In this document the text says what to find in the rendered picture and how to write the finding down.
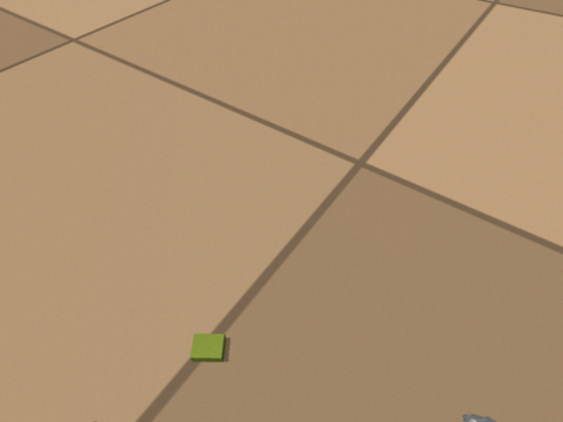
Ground small box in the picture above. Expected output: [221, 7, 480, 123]
[190, 333, 226, 362]

